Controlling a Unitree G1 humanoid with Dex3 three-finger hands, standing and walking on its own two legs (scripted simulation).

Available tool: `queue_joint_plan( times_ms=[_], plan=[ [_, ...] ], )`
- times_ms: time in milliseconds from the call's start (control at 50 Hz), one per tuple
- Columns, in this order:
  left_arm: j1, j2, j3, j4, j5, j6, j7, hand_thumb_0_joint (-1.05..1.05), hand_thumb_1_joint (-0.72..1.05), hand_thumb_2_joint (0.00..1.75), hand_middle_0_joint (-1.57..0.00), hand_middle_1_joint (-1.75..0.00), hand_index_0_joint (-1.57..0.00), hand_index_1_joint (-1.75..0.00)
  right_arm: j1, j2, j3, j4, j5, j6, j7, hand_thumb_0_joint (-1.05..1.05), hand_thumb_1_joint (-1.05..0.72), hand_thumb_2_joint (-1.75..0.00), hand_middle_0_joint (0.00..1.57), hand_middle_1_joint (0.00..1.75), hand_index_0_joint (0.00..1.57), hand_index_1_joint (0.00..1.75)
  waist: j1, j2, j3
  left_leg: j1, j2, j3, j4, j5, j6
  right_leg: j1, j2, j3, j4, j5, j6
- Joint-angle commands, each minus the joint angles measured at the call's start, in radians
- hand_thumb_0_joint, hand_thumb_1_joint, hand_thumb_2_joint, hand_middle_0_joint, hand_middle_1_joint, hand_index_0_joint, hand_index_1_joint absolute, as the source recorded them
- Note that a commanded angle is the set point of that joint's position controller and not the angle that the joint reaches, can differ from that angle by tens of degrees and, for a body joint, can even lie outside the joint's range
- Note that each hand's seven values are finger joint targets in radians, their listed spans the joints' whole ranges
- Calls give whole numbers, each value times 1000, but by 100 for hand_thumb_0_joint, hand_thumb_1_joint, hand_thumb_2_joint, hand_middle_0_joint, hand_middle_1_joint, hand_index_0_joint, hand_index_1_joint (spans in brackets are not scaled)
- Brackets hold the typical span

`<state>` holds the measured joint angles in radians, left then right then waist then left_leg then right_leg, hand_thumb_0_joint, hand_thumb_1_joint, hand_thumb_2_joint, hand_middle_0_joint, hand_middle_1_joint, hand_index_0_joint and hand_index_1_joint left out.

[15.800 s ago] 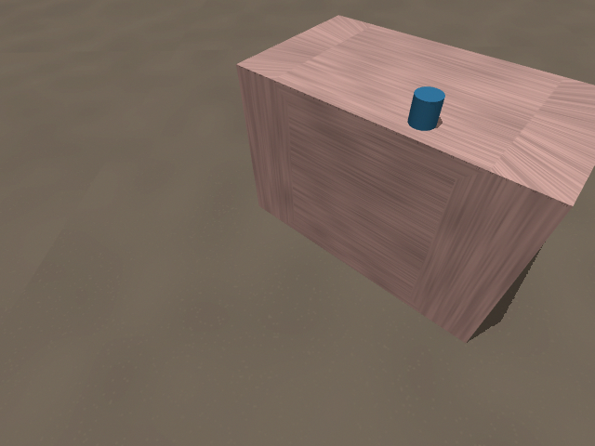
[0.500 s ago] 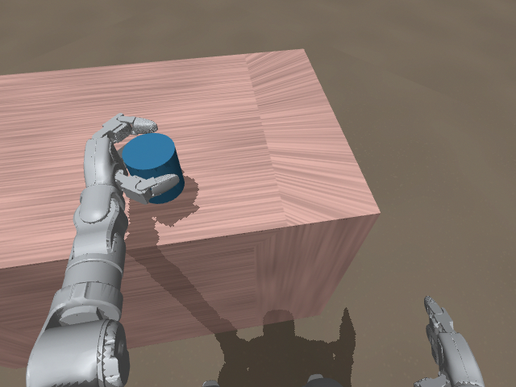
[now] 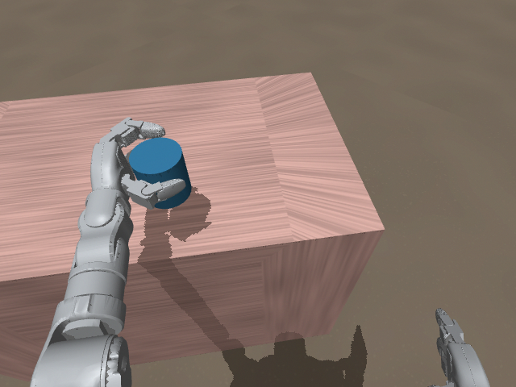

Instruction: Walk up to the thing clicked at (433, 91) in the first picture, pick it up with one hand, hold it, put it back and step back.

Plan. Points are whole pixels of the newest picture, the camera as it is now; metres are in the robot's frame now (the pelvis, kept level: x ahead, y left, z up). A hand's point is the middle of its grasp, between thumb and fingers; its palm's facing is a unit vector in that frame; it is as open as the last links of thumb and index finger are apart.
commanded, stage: lift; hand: left
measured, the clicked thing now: (162, 173) +0.43 +0.15 +0.11
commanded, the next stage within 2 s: hold in 0.96 s
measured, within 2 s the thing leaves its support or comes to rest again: neither
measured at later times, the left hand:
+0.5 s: hand (122, 166) +0.36 +0.16 +0.21, palm faces +0.08 -1.00 -0.03, open 11.0 cm
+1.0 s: hand (103, 168) +0.32 +0.16 +0.24, palm faces +0.09 -1.00 -0.01, open 11.0 cm
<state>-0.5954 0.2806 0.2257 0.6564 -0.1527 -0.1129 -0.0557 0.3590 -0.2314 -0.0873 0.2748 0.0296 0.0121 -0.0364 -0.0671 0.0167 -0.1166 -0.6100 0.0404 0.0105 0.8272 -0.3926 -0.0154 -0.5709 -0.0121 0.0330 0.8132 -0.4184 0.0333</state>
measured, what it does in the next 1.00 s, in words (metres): stands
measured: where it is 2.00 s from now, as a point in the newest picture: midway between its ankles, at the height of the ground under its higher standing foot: outside the picture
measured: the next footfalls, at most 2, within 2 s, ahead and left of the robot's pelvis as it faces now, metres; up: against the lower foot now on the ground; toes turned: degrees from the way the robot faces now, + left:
none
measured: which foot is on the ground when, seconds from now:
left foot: down 0.00-1.00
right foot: down 0.00-1.00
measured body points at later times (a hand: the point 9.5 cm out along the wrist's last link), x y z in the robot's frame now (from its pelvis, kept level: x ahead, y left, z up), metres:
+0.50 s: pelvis -0.01 +0.00 +0.01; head -0.01 -0.02 +0.46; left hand +0.35 +0.22 +0.21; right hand +0.16 -0.25 -0.05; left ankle +0.01 +0.13 -0.70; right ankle -0.01 -0.14 -0.70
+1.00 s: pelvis -0.02 -0.01 +0.02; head -0.04 -0.03 +0.47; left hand +0.31 +0.22 +0.24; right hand +0.15 -0.26 -0.05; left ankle +0.01 +0.13 -0.70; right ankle -0.01 -0.14 -0.70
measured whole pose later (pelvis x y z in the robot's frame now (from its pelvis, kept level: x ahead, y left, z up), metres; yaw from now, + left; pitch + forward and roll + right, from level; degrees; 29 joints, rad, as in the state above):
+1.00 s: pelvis -0.02 -0.01 +0.02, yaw +2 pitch +0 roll +0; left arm -0.34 0.24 0.24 -0.07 -0.23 0.46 -0.06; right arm 0.30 -0.23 -0.08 0.54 0.05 -0.16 -0.06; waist 0.00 0.05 -0.08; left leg -0.34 0.02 -0.01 0.64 -0.29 -0.02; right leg -0.31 -0.03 0.00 0.66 -0.35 0.02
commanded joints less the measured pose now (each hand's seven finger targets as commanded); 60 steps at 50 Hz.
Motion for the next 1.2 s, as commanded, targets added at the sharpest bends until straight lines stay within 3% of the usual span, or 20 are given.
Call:
queue_joint_plan(
  times_ms=[0,20,60,240,260,320,340,360,400,480,520,580,600,620,680,760,840,960,1120,1180],
  plan=[
    [-397,192,39,-325,-15,-36,14,0,3,129,-133,-147,-136,-148,-53,-140,-70,-161,0,-56,-10,0,53,-5,5,5,5,5,21,21,-365,279,-19,12,-98,362,23,160,28,-52,-103,396,-27],
    [-394,166,21,-353,-17,-26,13,0,1,128,-133,-147,-136,-147,-49,-110,-45,-149,2,-57,-7,0,52,-5,5,5,5,5,25,24,-365,284,-20,13,-96,373,24,172,26,-53,-107,408,-25],
    [-385,188,36,-450,-22,-4,17,0,0,129,-133,-148,-136,-148,-49,-130,-69,-145,7,-60,-12,0,52,-5,5,5,5,5,27,29,-384,310,-21,14,-97,405,22,192,26,-55,-107,439,-24],
    [-219,124,13,-569,-37,180,-2,0,3,130,-132,-146,-134,-147,-78,-117,-50,-100,18,-82,-14,0,54,-5,5,5,5,5,37,-17,-218,299,-26,21,-157,323,20,190,22,-69,-167,354,-20],
    [-227,145,32,-610,-38,198,-3,0,4,130,-132,-147,-135,-147,-80,-139,-70,-78,17,-89,-16,0,54,-5,5,5,5,5,38,-18,-226,312,-25,19,-166,315,19,190,23,-70,-170,345,-21],
    [-211,127,22,-678,-51,249,-14,0,4,133,-134,-150,-137,-150,-86,-97,-27,-67,19,-95,-11,0,54,-5,5,5,5,5,53,7,-209,317,-31,19,-176,305,19,197,19,-73,-181,328,-23],
    [-227,135,29,-735,-56,263,-12,0,3,132,-134,-150,-137,-150,-84,-136,-64,-57,20,-104,-15,0,54,-5,5,5,5,5,46,1,-212,334,-26,13,-187,303,17,196,23,-77,-181,320,-25],
    [-247,129,16,-765,-53,274,-12,0,2,131,-134,-149,-137,-149,-106,-109,-35,-69,20,-113,-13,0,53,-5,5,5,5,5,47,4,-210,342,-29,14,-189,290,17,194,22,-78,-188,307,-25],
    [-215,163,56,-768,-56,303,-8,0,3,131,-133,-149,-137,-149,-84,-136,-61,-44,19,-117,-18,0,54,-5,5,5,5,5,49,-1,-207,346,-30,11,-197,289,19,210,20,-78,-197,307,-22],
    [-192,152,66,-838,-65,357,-1,0,3,134,-133,-150,-136,-151,-110,-134,-61,-32,18,-135,-22,0,54,-5,5,5,5,5,47,-19,-202,363,-40,17,-208,255,24,218,11,-71,-228,286,-16],
    [-151,142,72,-802,-67,384,-1,0,1,133,-134,-150,-137,-151,-113,-107,-29,-7,19,-145,-19,0,53,-5,5,5,5,5,56,-32,-176,358,-41,16,-214,240,28,223,8,-71,-237,268,-15],
    [-158,114,45,-864,-74,409,-7,0,-1,134,-136,-153,-139,-153,-143,-109,-32,2,18,-159,-20,0,53,-5,5,5,5,5,58,-50,-172,364,-44,15,-223,239,31,228,5,-71,-242,268,-14],
    [-163,121,48,-862,-74,422,-9,0,2,134,-135,-152,-138,-153,-154,-84,-2,6,18,-163,-20,0,53,-5,5,5,5,5,64,-37,-157,358,-49,17,-226,226,32,224,1,-67,-257,257,-13],
    [-140,123,57,-843,-74,432,-8,0,3,134,-136,-152,-138,-153,-170,-114,-29,1,18,-169,-23,0,53,-5,5,5,5,5,60,-47,-142,356,-47,16,-238,202,31,220,4,-69,-262,230,-14],
    [-182,134,51,-914,-74,448,-12,0,4,133,-134,-150,-137,-151,-156,-101,-20,48,17,-179,-21,0,53,-5,5,5,5,5,68,0,-146,369,-47,14,-253,187,26,213,5,-72,-268,207,-22],
    [-176,153,88,-930,-81,468,-2,0,7,132,-133,-149,-136,-149,-153,-141,-59,44,17,-200,-27,0,54,-5,5,5,5,5,60,-26,-151,391,-41,7,-267,170,25,222,10,-79,-281,186,-21],
    [-138,144,96,-924,-90,488,-1,0,3,129,-131,-147,-134,-147,-163,-110,-38,57,24,-213,-23,0,53,-5,5,5,5,5,68,-51,-127,386,-48,12,-262,196,32,231,3,-73,-290,213,-14],
    [-142,115,51,-975,-88,515,-17,0,2,129,-132,-147,-135,-148,-189,-117,-42,92,20,-233,-20,0,53,-5,5,5,5,5,67,-1,-127,402,-44,5,-286,181,25,233,8,-78,-296,195,-24],
    [-124,160,113,-993,-103,547,-17,0,1,126,-130,-144,-132,-145,-194,-117,-41,112,22,-253,-22,0,53,-5,5,5,5,5,74,-43,-141,421,-48,6,-271,244,32,262,3,-76,-305,259,-12],
    [-127,154,103,-998,-99,559,-23,0,1,126,-129,-144,-131,-145,-191,-118,-48,145,21,-255,-24,0,53,-5,5,5,5,5,77,-28,-146,430,-47,6,-275,265,29,259,5,-77,-302,276,-15]
  ],
)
